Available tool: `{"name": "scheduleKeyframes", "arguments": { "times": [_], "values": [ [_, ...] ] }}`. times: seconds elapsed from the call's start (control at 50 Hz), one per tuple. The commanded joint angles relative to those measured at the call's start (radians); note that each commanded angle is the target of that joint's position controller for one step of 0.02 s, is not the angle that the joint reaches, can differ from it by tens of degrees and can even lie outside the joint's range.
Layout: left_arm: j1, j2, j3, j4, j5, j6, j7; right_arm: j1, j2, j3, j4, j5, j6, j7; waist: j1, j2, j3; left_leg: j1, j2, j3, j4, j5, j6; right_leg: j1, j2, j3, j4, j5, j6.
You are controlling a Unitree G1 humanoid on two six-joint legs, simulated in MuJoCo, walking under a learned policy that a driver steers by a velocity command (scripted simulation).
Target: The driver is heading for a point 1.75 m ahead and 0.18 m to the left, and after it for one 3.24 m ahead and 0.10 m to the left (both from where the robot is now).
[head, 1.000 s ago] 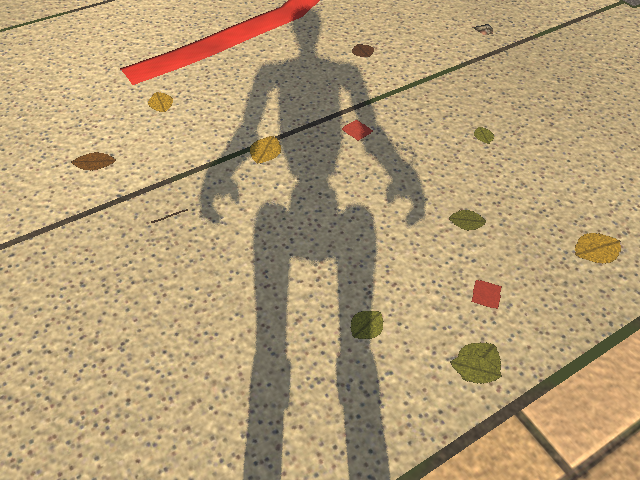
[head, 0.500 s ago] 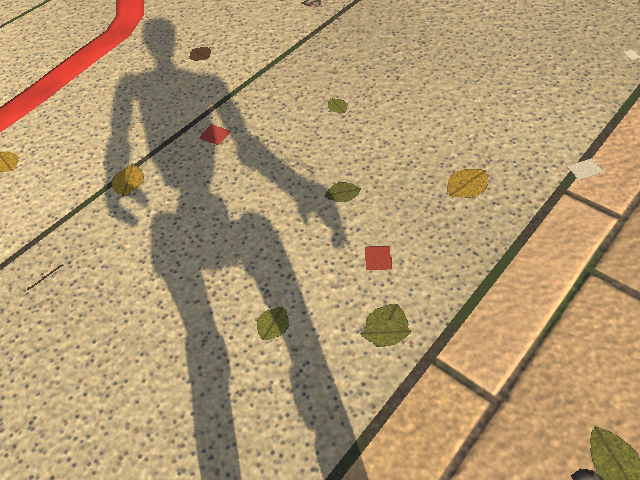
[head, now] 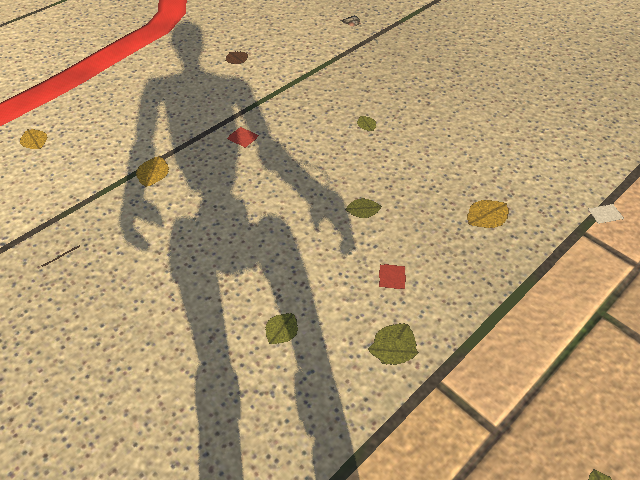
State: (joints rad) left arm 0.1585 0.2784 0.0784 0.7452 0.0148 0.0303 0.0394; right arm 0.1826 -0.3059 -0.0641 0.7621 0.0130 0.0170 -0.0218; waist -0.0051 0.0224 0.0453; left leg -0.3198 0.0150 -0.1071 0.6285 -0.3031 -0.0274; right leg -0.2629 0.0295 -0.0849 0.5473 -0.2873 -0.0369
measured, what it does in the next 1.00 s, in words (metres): steps on the spot, turning left: left foot, then right foot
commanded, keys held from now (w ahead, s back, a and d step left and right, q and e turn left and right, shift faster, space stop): q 0.30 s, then no key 0.70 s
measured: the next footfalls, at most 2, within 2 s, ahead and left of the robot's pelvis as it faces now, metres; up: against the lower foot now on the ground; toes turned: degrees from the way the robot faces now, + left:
left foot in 0.26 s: +0.02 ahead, +0.16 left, +0.00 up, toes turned +12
right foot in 0.68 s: +0.08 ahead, -0.07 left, +0.00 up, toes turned +17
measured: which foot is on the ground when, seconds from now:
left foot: up 0.00-0.24, down 0.26-1.00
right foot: down 0.00-0.26, up 0.28-0.66, down 0.68-1.00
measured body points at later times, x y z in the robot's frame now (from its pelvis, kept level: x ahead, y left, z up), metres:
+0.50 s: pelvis -0.01 +0.07 +0.01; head +0.02 +0.11 +0.46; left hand +0.06 +0.39 -0.11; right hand +0.20 -0.16 -0.07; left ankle -0.02 +0.15 -0.73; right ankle +0.03 -0.09 -0.66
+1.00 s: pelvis +0.01 +0.05 +0.01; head +0.02 +0.05 +0.46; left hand +0.05 +0.33 -0.12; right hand +0.21 -0.17 -0.11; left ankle -0.02 +0.15 -0.73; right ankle +0.04 -0.08 -0.73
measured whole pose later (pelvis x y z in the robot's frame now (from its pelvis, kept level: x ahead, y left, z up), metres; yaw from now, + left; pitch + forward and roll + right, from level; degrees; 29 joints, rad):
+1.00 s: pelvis +0.01 +0.05 +0.01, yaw +16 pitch -1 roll +0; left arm 0.16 0.25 0.04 0.89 0.01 -0.02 0.02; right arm 0.18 -0.26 -0.03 0.81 -0.01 0.02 -0.01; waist 0.00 0.00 0.04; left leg -0.20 -0.05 -0.06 0.50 -0.27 0.03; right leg -0.18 -0.02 0.02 0.49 -0.29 0.02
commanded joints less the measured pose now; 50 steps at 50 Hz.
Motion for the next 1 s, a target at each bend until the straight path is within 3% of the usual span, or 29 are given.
{"name": "scheduleKeyframes", "arguments": {
  "times": [0.02,0.04,0.06,0.08,0.14,0.18,0.22,0.24,0.26,0.28,0.3,0.32,0.34,0.36,0.38,0.42,0.48,0.58,0.64,0.66,0.68,0.7,0.72,0.74,0.76,0.82,1.0],
  "values": [
    [0.014,0.145,0.042,-0.06,0.004,-0.018,0.006,-0.021,-0.093,-0.026,-0.097,-0.001,0.002,-0.003,0.016,-0.219,-0.09,-0.199,0.0,0.082,0.275,-0.205,0.005,0.144,-0.398,0.386,-0.238,0.221,-0.226],
    [0.017,0.136,0.035,-0.068,0.01,-0.03,0.008,-0.045,-0.122,-0.038,-0.11,-0.001,0.009,0.003,0.03,-0.175,-0.08,-0.247,0.032,0.056,0.443,-0.312,-0.004,0.135,-0.458,0.418,-0.254,0.332,-0.277],
    [-0.008,0.14,0.033,-0.074,0.008,-0.039,0.009,-0.042,-0.122,-0.045,-0.112,0.008,0.018,0.007,0.011,-0.119,-0.07,-0.269,0.054,0.038,0.501,-0.315,-0.008,0.131,-0.456,0.379,-0.25,0.373,-0.274],
    [-0.046,0.156,0.037,-0.075,-0.002,-0.045,0.008,-0.035,-0.1,-0.039,-0.111,0.01,0.027,0.01,-0.006,-0.1,-0.055,-0.269,0.082,0.032,0.454,-0.267,-0.011,0.126,-0.418,0.305,-0.248,0.358,-0.235],
    [-0.069,0.185,0.046,-0.064,-0.008,-0.036,0.007,-0.048,-0.063,-0.021,-0.119,0.007,0.033,0.027,0.01,-0.132,-0.075,-0.129,0.07,0.117,0.272,-0.159,-0.016,0.093,-0.325,0.119,-0.213,0.413,-0.173],
    [-0.043,0.195,0.049,-0.051,-0.015,-0.024,0.004,-0.038,-0.078,-0.027,-0.13,0.012,0.034,0.042,0.016,-0.155,-0.111,-0.057,0.036,0.167,0.15,-0.105,-0.008,0.123,-0.322,0.072,-0.169,0.44,-0.16],
    [-0.04,0.196,0.049,-0.038,-0.039,-0.017,-0.003,0.021,-0.083,-0.036,-0.12,0.01,0.042,0.049,-0.017,-0.146,-0.13,0.062,-0.009,0.218,-0.052,0.045,0.024,0.106,-0.317,0.025,-0.08,0.374,-0.108],
    [0.011,0.166,0.043,-0.015,-0.042,-0.018,-0.01,0.058,-0.111,-0.05,-0.11,0.004,0.045,0.039,-0.021,-0.091,-0.132,0.161,-0.029,0.187,-0.153,0.134,0.058,0.043,-0.283,-0.022,0.02,0.254,-0.046],
    [0.038,0.117,0.03,-0.016,-0.009,-0.019,-0.017,0.089,-0.214,-0.079,-0.122,0.004,0.043,0.022,-0.01,0.137,-0.115,0.305,0.131,-0.073,-0.232,0.456,0.134,-0.176,-0.187,-0.105,0.271,-0.039,0.05],
    [-0.043,0.088,0.013,-0.087,0.024,-0.022,-0.011,0.078,-0.3,-0.084,-0.167,-0.027,0.024,0.02,-0.021,0.306,-0.122,0.32,0.384,-0.458,-0.262,0.707,0.358,-0.425,-0.038,-0.022,0.519,-0.43,0.122],
    [-0.103,0.136,0.027,-0.098,0.001,-0.023,-0.003,0.102,-0.266,-0.076,-0.165,-0.05,-0.003,0.034,-0.081,0.161,-0.197,0.285,0.396,-0.461,-0.299,0.597,0.428,-0.423,-0.04,0.128,0.664,-0.429,0.117],
    [-0.096,0.148,0.033,-0.09,-0.022,-0.02,0.0,0.055,-0.233,-0.063,-0.161,-0.043,-0.021,0.033,-0.042,0.123,-0.143,0.248,0.338,-0.35,-0.303,0.494,0.369,-0.432,-0.063,0.147,0.682,-0.336,0.099],
    [-0.066,0.15,0.038,-0.063,-0.019,-0.016,0.009,-0.005,-0.195,-0.056,-0.162,-0.024,-0.026,0.024,-0.01,0.081,-0.116,0.222,0.274,-0.266,-0.294,0.407,0.299,-0.427,-0.084,0.152,0.647,-0.237,0.095],
    [-0.054,0.159,0.042,-0.046,-0.011,-0.011,0.016,-0.047,-0.154,-0.04,-0.166,-0.01,-0.025,0.015,0.005,0.078,-0.105,0.199,0.242,-0.218,-0.288,0.414,0.26,-0.407,-0.092,0.156,0.614,-0.17,0.099],
    [-0.033,0.155,0.042,-0.034,-0.006,-0.01,0.015,-0.06,-0.136,-0.03,-0.168,-0.01,-0.024,0.007,0.019,0.086,-0.117,0.167,0.214,-0.174,-0.288,0.469,0.248,-0.348,-0.08,0.144,0.619,-0.116,0.107],
    [-0.006,0.125,0.035,-0.023,-0.014,-0.012,0.009,-0.045,-0.117,-0.021,-0.165,-0.02,-0.027,0.001,0.024,0.08,-0.151,0.179,0.195,-0.134,-0.288,0.519,0.25,-0.291,-0.069,0.139,0.587,-0.055,0.116],
    [-0.036,0.091,0.017,-0.025,-0.017,-0.011,0.005,-0.033,-0.107,-0.016,-0.151,-0.019,-0.027,-0.004,0.005,0.086,-0.134,0.211,0.181,-0.123,-0.296,0.445,0.245,-0.258,-0.08,0.146,0.399,-0.03,0.126],
    [-0.056,0.101,0.011,-0.022,-0.022,-0.016,-0.004,-0.034,-0.121,-0.016,-0.123,-0.026,-0.017,0.007,-0.025,0.116,-0.079,0.14,0.181,-0.162,-0.309,0.28,0.264,-0.121,-0.077,0.128,0.18,-0.082,0.123],
    [-0.028,0.091,0.007,-0.006,-0.023,-0.028,-0.009,-0.057,-0.097,-0.004,-0.105,-0.018,-0.015,0.013,-0.004,0.099,-0.071,0.128,0.168,-0.183,-0.277,0.286,0.249,-0.03,-0.066,0.115,0.006,-0.023,0.105],
    [-0.002,0.079,0.002,0.007,-0.017,-0.035,-0.014,-0.062,-0.083,0.003,-0.095,-0.012,-0.014,0.013,0.02,0.082,-0.074,0.112,0.149,-0.171,-0.258,0.297,0.223,0.042,-0.062,0.107,-0.13,0.097,0.092],
    [0.009,0.094,0.001,0.012,-0.004,-0.042,-0.016,-0.034,-0.065,0.011,-0.082,-0.015,-0.021,0.013,0.021,0.049,-0.091,0.085,0.126,-0.162,-0.249,0.285,0.18,0.133,-0.09,0.144,-0.194,0.242,0.075],
    [0.025,0.149,0.009,0.011,0.004,-0.045,-0.013,0.0,-0.052,0.016,-0.077,-0.035,-0.032,0.017,-0.006,-0.032,-0.129,0.047,0.078,-0.118,-0.207,0.222,0.133,0.225,-0.173,0.215,-0.159,0.454,0.045],
    [-0.005,0.192,0.021,0.026,-0.009,-0.043,-0.014,0.043,-0.058,0.01,-0.073,-0.038,-0.041,0.025,-0.062,-0.139,-0.134,0.046,0.007,-0.046,-0.219,0.147,0.1,0.203,-0.18,0.209,-0.098,0.43,-0.001],
    [-0.024,0.127,0.01,0.026,-0.017,-0.043,-0.021,-0.007,-0.06,0.013,-0.065,-0.042,-0.04,0.025,-0.024,-0.134,-0.135,0.112,-0.011,-0.011,-0.216,0.125,0.073,0.131,-0.155,0.199,-0.111,0.265,-0.011],
    [-0.028,0.1,0.0,0.024,-0.009,-0.044,-0.024,-0.049,-0.087,0.006,-0.067,-0.034,-0.035,0.023,0.0,-0.09,-0.107,0.109,-0.007,-0.015,-0.202,0.125,0.075,0.1,-0.132,0.184,-0.127,0.205,0.006],
    [-0.02,0.103,-0.005,0.048,-0.005,-0.061,-0.024,-0.052,-0.064,0.008,-0.062,-0.029,-0.014,0.014,-0.001,-0.092,-0.081,0.11,0.0,-0.025,-0.197,0.183,0.088,0.09,-0.115,0.166,-0.123,0.219,0.033],
    [-0.006,0.1,-0.017,0.111,-0.01,-0.057,-0.012,-0.023,-0.051,0.004,0.008,-0.024,-0.013,0.004,0.007,-0.024,-0.055,0.124,0.0,-0.021,-0.204,0.231,0.072,0.097,-0.097,0.156,-0.122,0.208,0.031]
  ]
}}
Velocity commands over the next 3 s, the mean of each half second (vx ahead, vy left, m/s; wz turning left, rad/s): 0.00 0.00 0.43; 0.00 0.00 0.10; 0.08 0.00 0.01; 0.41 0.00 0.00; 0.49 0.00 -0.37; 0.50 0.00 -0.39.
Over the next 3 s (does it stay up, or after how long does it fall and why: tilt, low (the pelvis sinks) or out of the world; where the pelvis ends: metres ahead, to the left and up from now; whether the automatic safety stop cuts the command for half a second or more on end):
stays up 0.81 0.16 0.00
